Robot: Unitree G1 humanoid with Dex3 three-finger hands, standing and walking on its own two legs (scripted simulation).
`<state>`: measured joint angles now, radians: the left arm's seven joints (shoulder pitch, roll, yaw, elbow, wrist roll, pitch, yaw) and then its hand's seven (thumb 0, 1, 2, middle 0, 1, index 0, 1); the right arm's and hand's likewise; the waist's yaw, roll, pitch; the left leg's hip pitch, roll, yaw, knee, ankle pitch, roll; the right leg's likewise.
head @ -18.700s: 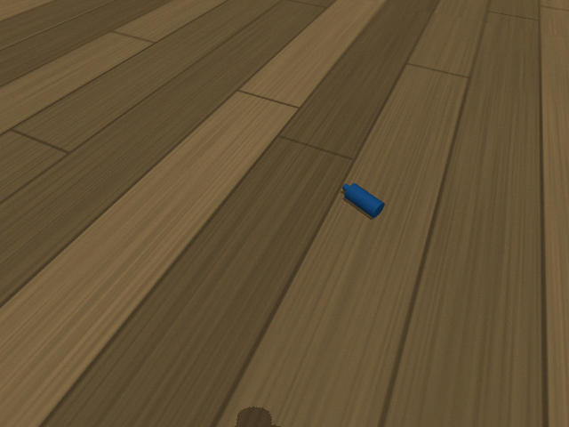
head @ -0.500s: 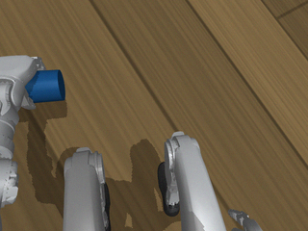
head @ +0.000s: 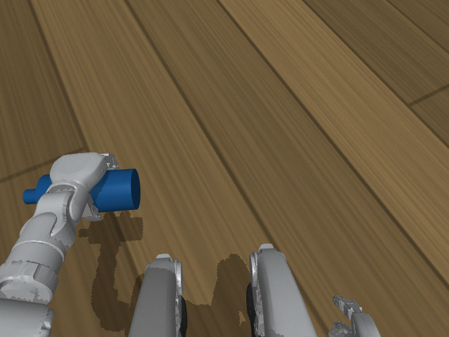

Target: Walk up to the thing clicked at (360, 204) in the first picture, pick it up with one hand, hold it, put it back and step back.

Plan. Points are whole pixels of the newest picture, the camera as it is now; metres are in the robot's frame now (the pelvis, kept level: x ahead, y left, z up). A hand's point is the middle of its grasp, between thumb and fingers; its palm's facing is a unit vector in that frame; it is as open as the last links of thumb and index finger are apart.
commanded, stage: lift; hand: left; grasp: from above
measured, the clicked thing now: (82, 192) +0.40 +0.26 -0.10
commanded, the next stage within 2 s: hold in 0.66 s
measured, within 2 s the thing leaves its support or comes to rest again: neither
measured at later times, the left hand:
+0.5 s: hand (76, 171) +0.38 +0.21 +0.05, palm faces -0.45 -0.08 -0.89, open 10.9 cm
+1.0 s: hand (53, 141) +0.39 +0.21 +0.11, palm faces -0.46 -0.06 -0.88, open 10.9 cm
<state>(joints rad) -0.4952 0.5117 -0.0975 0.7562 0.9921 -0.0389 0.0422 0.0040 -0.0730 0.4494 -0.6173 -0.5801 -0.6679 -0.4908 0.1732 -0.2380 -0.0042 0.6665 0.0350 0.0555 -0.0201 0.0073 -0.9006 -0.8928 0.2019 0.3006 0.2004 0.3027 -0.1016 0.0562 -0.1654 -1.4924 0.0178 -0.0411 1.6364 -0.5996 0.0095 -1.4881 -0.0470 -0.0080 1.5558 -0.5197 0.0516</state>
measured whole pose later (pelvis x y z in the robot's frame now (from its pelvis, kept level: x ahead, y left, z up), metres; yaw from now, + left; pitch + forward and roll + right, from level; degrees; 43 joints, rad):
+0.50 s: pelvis +0.04 -0.01 +0.13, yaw +0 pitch +13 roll -1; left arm -0.38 0.39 -0.17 0.88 0.99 0.02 0.15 0.00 -0.10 0.49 -0.63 -0.58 -0.67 -0.50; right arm 0.26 -0.25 -0.04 0.76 0.05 -0.02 -0.07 0.01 -0.90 -0.89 0.20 0.30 0.20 0.30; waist -0.08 0.03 -0.10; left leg -0.82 0.04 0.00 1.04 -0.45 -0.01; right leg -0.84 -0.03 0.00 0.99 -0.38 0.03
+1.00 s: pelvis +0.08 +0.00 +0.18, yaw -1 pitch +8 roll -1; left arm -0.32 0.38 -0.20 0.81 1.00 0.01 0.08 0.00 -0.10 0.50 -0.60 -0.62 -0.64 -0.55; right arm 0.24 -0.24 -0.05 0.75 0.05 0.02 -0.04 0.01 -0.90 -0.89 0.20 0.30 0.20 0.30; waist -0.04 0.04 -0.08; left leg -0.51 0.03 0.02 0.75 -0.39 0.00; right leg -0.53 -0.04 0.01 0.71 -0.32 0.04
